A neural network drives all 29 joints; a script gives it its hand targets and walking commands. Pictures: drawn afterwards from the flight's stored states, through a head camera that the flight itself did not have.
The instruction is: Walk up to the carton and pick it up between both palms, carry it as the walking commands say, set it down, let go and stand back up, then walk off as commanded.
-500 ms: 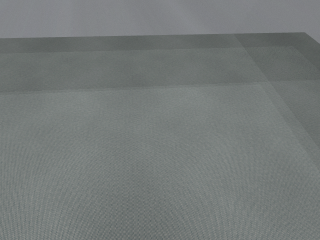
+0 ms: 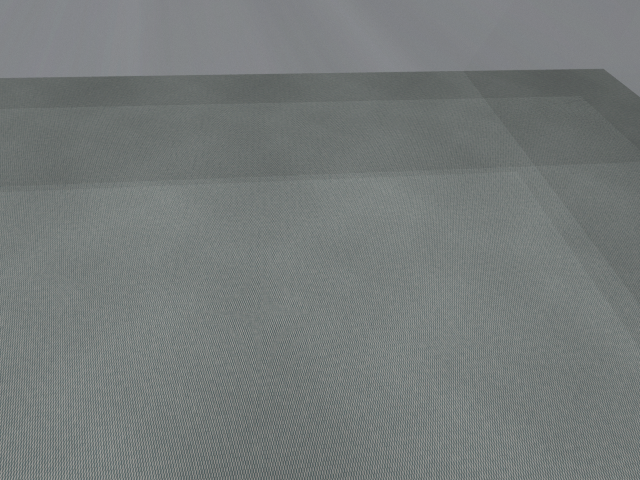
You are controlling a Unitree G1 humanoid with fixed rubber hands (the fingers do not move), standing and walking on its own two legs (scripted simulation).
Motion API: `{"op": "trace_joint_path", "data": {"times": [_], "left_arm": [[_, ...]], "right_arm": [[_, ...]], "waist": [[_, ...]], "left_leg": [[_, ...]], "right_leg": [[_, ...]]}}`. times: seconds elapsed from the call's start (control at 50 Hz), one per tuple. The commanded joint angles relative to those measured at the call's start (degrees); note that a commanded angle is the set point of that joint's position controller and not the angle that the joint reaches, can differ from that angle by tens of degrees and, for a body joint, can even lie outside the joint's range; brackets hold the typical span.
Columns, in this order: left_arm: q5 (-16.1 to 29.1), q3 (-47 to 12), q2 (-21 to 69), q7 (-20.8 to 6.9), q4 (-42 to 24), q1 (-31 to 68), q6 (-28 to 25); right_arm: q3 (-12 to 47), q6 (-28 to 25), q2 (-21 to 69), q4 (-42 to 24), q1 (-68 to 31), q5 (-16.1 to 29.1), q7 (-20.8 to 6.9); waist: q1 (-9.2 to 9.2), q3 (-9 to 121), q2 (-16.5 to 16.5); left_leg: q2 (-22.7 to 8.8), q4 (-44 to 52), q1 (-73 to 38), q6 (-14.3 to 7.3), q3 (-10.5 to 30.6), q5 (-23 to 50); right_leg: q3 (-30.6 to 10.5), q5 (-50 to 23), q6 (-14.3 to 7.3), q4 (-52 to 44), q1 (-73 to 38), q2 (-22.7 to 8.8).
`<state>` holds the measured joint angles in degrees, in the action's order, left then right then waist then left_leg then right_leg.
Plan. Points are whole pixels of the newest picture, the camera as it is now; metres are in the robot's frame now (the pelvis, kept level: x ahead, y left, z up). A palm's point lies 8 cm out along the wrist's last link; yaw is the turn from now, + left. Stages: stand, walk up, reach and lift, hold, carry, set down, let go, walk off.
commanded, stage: stand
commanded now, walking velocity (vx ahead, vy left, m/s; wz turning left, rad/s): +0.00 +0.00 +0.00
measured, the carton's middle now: out of the picture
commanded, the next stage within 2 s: walk off in 0.40 s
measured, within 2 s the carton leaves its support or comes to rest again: neither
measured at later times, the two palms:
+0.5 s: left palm out of the picture +0.07 +0.30 -0.12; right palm out of the picture +0.08 -0.27 -0.12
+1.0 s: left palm out of the picture -0.01 +0.22 -0.14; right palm out of the picture +0.04 -0.32 -0.15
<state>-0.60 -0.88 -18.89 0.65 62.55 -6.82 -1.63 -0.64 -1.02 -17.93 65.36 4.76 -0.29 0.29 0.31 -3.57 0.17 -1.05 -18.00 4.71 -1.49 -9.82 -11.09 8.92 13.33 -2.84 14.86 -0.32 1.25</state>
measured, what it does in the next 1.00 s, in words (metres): steps on the spot: right foot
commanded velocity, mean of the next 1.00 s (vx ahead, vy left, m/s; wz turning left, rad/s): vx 0.00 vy -0.09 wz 0.26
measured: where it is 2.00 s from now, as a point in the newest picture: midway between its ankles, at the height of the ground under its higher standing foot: outside the picture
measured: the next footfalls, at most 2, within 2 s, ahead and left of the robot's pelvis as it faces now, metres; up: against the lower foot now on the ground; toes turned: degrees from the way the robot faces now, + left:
right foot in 0.98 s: +0.06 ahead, -0.22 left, +0.00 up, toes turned +10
left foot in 1.40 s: -0.05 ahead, -0.08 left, +0.00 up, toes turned +35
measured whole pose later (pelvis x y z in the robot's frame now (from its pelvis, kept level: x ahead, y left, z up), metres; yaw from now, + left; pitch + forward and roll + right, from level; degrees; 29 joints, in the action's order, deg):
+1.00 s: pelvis -0.02 -0.06 -0.01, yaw +12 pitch +1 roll -1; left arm -0.3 2.1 -16.1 1.7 58.0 -7.8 3.9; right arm -4.7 2.7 -13.6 62.4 9.9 -3.1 -0.5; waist 3.2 -7.3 -0.5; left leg -2.5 -26.0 17.5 2.5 3.6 -9.8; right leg 0.8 22.7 6.5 39.8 19.1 -4.9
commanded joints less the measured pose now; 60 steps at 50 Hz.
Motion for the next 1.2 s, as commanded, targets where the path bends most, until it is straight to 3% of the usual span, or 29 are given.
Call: {"op": "trace_joint_path", "data": {"times": [0.0,0.04,0.08,0.1,0.24,0.34,0.42,0.56,0.58,0.6,0.62,0.66,0.7,0.72,0.74,0.76,0.8,0.82,0.9,0.94,0.98,1.0,1.02,1.04,1.06,1.08,1.12,1.14,1.18], "left_arm": [[0.1,2.8,-13.4,0.7,-3.0,1.6,-1.2],[0.2,2.8,-13.1,0.7,-3.0,0.2,-1.1],[0.1,2.7,-12.7,0.7,-3.4,0.8,-1.1],[0.4,2.3,-11.4,0.6,-3.4,1.4,-0.9],[-0.1,2.6,-12.3,0.8,-3.4,1.3,-0.7],[-0.3,2.8,-12.6,0.6,-3.5,2.0,-0.8],[0.0,2.6,-12.0,0.6,-3.0,1.4,-0.8],[0.0,2.4,-11.5,0.4,-3.2,1.7,-0.8],[0.4,2.4,-11.2,0.8,-2.4,0.5,0.1],[0.9,0.9,-3.5,0.7,0.7,-4.3,1.6],[0.7,1.3,-5.1,1.3,1.0,-5.7,2.7],[0.3,1.9,-6.3,1.9,-0.2,-4.1,3.6],[0.2,2.9,-7.9,2.2,-1.1,-3.8,4.1],[-0.1,3.1,-7.5,1.9,-1.9,-2.1,4.6],[0.1,3.1,-6.1,1.7,-2.5,-1.7,4.6],[-0.2,3.2,-5.4,1.6,-2.6,-1.5,4.6],[-0.2,3.5,-4.9,1.5,-3.6,-1.6,4.6],[-0.1,3.4,-4.0,1.5,-4.4,-1.0,4.7],[0.1,4.4,-4.4,1.8,-6.6,-0.9,5.0],[0.2,4.5,-3.2,1.4,-7.5,-3.0,4.9],[0.4,4.3,-2.2,1.3,-7.2,-6.7,4.6],[0.1,4.6,-2.1,1.5,-7.2,-8.5,4.4],[-0.5,5.1,-4.1,1.7,-6.2,-13.6,4.2],[-0.8,5.9,-6.8,1.5,-6.0,-16.0,4.0],[-0.5,7.1,-13.1,1.3,-8.9,-9.2,4.6],[-1.6,5.6,-8.6,1.0,-11.0,-4.7,4.7],[-2.3,4.0,-3.4,1.3,-13.2,0.2,4.4],[-2.0,4.1,-3.6,1.7,-13.4,0.3,3.8],[-2.2,4.1,-3.0,2.0,-13.2,-2.1,3.5]], "right_arm": [[-1.9,-1.1,-11.3,-3.1,-1.8,0.1,0.4],[-1.8,-1.1,-11.8,-3.0,-2.2,0.1,0.5],[-2.0,-1.2,-12.2,-2.9,-1.6,0.2,0.8],[-2.1,-1.2,-13.0,-2.9,-2.2,0.2,0.9],[-2.0,-1.1,-12.2,-2.9,-2.5,0.0,0.8],[-2.2,-1.2,-12.5,-3.1,-2.9,0.0,0.6],[-2.5,-1.2,-12.6,-3.0,-1.7,0.0,0.8],[-2.0,-1.4,-12.3,-3.1,-2.0,0.0,0.7],[-1.9,-1.2,-12.1,-3.3,-1.4,-0.3,0.2],[0.0,-0.2,-4.7,-0.8,2.6,0.2,-0.4],[0.2,0.2,-4.6,-0.7,4.3,-0.9,-0.6],[-1.5,0.4,-11.0,-2.2,4.4,-1.4,-0.6],[-2.5,0.5,-12.9,-1.9,6.6,-1.9,-0.2],[-3.1,0.3,-13.6,-2.5,6.6,-2.0,0.1],[-3.6,0.4,-14.4,-3.1,6.0,-1.9,0.5],[-4.1,0.6,-14.6,-3.8,3.9,-1.8,0.7],[-4.5,1.0,-12.9,-5.2,2.9,-2.0,0.2],[-4.9,1.3,-13.2,-5.6,2.2,-2.3,0.0],[-6.3,2.1,-13.0,-5.9,6.0,-3.1,-0.2],[-7.1,2.5,-11.9,-6.8,4.0,-3.0,0.0],[-7.5,3.3,-10.7,-7.8,2.5,-2.6,0.1],[-7.8,3.9,-10.8,-7.9,0.9,-2.5,0.3],[-7.4,3.8,-8.3,-8.4,1.0,-2.5,0.5],[-6.4,3.6,-3.8,-9.2,3.1,-2.8,0.3],[-5.4,3.6,0.1,-12.1,2.3,-1.8,1.1],[-5.4,3.9,-1.1,-10.4,3.9,-1.7,1.4],[-6.2,4.1,-2.5,-8.5,8.5,-1.2,0.9],[-6.2,4.0,-2.9,-9.1,8.4,-1.3,0.2],[-5.5,4.3,-0.3,-8.7,9.3,-1.5,-0.2]], "waist": [[0.31,5.7,-0.1],[-0.60,5.7,-0.8],[-0.13,6.1,1.4],[-0.39,5.7,-1.0],[-0.29,5.0,0.4],[0.36,5.5,-1.4],[0.21,4.0,1.4],[0.19,4.8,-1.2],[0.58,3.6,-0.5],[0.20,5.2,-0.1],[0.83,2.3,1.8],[1.93,2.8,-4.4],[2.68,2.0,-8.0],[3.71,2.1,-6.6],[2.27,3.7,-3.8],[1.60,4.2,-2.4],[1.66,3.4,-4.2],[1.23,3.1,-6.1],[3.26,5.3,-10.4],[2.29,6.1,-10.9],[1.59,5.9,-12.3],[0.12,4.1,-11.8],[-2.01,5.6,-10.8],[-2.19,6.4,4.1],[-1.77,4.6,22.1],[-0.03,3.4,17.5],[3.13,3.1,7.0],[3.71,3.1,7.0],[2.40,4.6,7.4]], "left_leg": [[-9.5,1.1,-4.4,-0.5,11.0,16.8],[-9.8,1.4,-4.0,-1.0,11.6,18.0],[-9.8,1.1,-4.7,-0.8,11.0,19.9],[-9.6,1.1,-3.7,-0.7,10.4,20.0],[-10.0,2.1,-4.3,-1.0,11.5,17.1],[-9.7,2.0,-4.2,-0.6,11.3,17.3],[-9.8,2.1,-4.1,-0.8,11.5,17.8],[-9.7,2.7,-3.9,-0.7,11.5,16.6],[-10.9,3.3,-3.7,-1.8,12.7,17.1],[-11.8,3.9,-3.4,-2.7,13.9,18.2],[-13.4,3.4,-1.9,-3.6,16.8,18.6],[-17.3,2.7,-2.6,-5.9,22.5,22.4],[-23.8,3.3,-5.4,-11.6,31.2,26.6],[-26.6,4.4,-3.1,-14.6,32.1,29.3],[-25.2,4.1,-0.6,-15.2,30.0,25.0],[-23.1,3.8,0.9,-14.3,27.6,21.5],[-18.1,2.9,4.5,-11.5,24.5,15.1],[-17.3,2.2,2.5,-10.6,24.8,14.7],[-15.7,1.1,4.1,-8.8,26.7,11.6],[-15.3,0.4,7.4,-7.8,28.2,7.3],[-12.0,-1.1,12.3,-4.1,26.6,1.4],[-10.9,-3.7,15.3,-2.4,25.9,1.3],[-9.1,-8.4,20.4,-0.8,24.6,-1.4],[-1.2,-21.9,25.8,1.7,17.0,-12.1],[2.3,-34.0,30.2,4.0,8.1,-24.8],[-0.9,-45.5,27.7,3.2,10.5,-25.0],[-2.3,-52.8,26.0,2.5,10.0,-19.0],[-2.4,-52.0,27.0,3.2,7.9,-17.2],[-2.8,-48.3,26.5,3.5,6.5,-16.8]], "right_leg": [[-9.9,-20.1,2.7,-1.7,2.1,-11.8],[-10.2,-20.6,2.6,-1.9,1.4,-11.7],[-9.6,-22.4,3.1,-1.3,1.4,-11.9],[-10.0,-20.8,2.8,-1.5,1.0,-11.8],[-9.8,-17.0,2.5,-1.8,2.2,-11.7],[-10.4,-17.4,1.9,-1.7,2.3,-11.6],[-10.0,-17.2,2.3,-1.9,3.2,-11.7],[-10.9,-14.8,1.8,-1.9,2.5,-11.8],[-9.2,-12.5,1.8,-1.4,3.4,-11.6],[-7.8,-8.4,2.4,-1.0,2.5,-10.3],[-6.8,-4.9,2.8,0.9,4.5,-9.1],[-5.7,0.1,3.2,6.9,9.0,-7.8],[-5.9,12.7,4.4,19.3,19.2,-5.1],[-8.9,16.9,4.8,29.1,21.3,-5.9],[-11.2,16.0,5.3,33.7,21.7,-6.5],[-11.9,14.7,6.0,37.3,22.1,-6.7],[-11.2,12.9,7.9,37.3,23.3,-6.5],[-11.4,13.9,8.6,34.2,24.5,-7.0],[-9.0,12.0,10.1,28.6,22.3,-5.8],[-9.4,10.5,9.7,27.1,19.7,-6.1],[-7.8,7.6,8.9,19.1,13.0,-4.7],[-5.7,3.9,8.0,10.3,9.4,-3.8],[-5.0,1.1,6.4,4.5,1.5,-5.7],[-16.7,4.6,3.7,-4.6,-1.2,-16.2],[-22.8,1.6,-4.6,-5.1,8.3,-24.7],[-20.6,-0.5,-6.7,-5.7,14.1,-23.5],[-11.0,-13.4,-6.2,-1.0,14.3,-18.8],[-7.6,-23.6,-6.4,2.6,9.8,-16.8],[-6.0,-25.1,-7.3,4.4,6.1,-16.7]]}}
